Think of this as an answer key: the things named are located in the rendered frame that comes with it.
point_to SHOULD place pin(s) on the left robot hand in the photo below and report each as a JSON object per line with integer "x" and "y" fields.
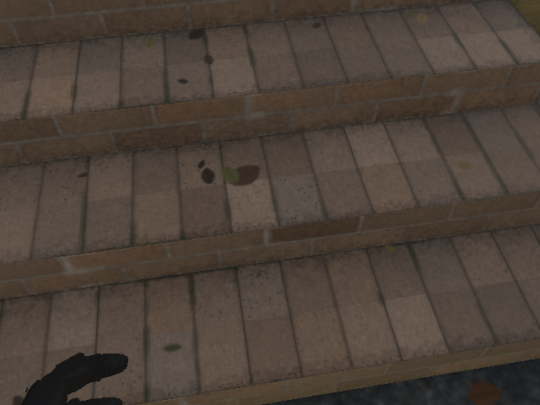
{"x": 71, "y": 375}

